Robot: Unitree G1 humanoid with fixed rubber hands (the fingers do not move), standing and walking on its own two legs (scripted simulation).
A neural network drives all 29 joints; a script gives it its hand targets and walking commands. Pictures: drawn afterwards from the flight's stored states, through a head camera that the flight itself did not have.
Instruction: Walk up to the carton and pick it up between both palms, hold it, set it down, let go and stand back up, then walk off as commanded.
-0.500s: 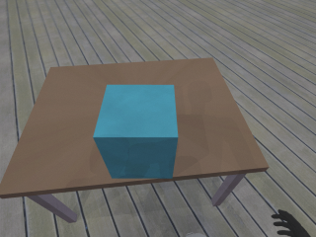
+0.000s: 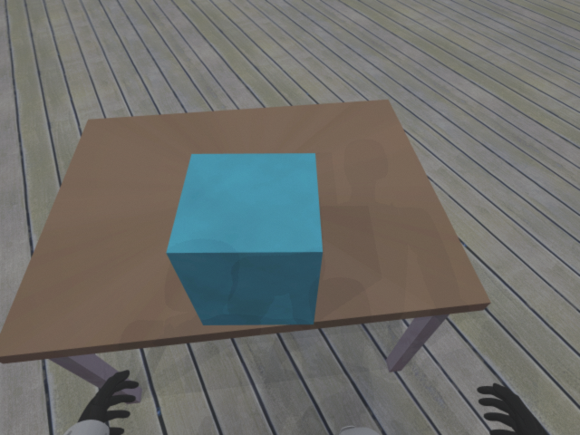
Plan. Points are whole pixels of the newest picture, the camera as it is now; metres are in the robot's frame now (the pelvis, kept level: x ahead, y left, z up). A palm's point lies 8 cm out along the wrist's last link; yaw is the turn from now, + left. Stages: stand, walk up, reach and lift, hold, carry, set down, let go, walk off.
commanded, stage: reach and lift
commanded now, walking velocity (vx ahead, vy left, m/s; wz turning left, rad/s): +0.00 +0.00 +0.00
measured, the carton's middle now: (256, 244) +0.45 +0.07 -0.05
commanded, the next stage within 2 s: none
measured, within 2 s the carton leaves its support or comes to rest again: neither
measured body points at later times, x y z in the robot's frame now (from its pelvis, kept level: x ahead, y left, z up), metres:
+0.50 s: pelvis -0.01 +0.01 +0.01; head +0.02 +0.03 +0.46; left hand +0.19 +0.30 -0.05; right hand +0.17 -0.22 -0.05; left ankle +0.02 +0.12 -0.71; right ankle +0.05 -0.14 -0.71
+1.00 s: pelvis +0.01 +0.01 +0.02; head +0.05 +0.03 +0.47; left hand +0.23 +0.29 -0.02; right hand +0.21 -0.17 -0.03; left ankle +0.02 +0.12 -0.71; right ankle +0.05 -0.14 -0.71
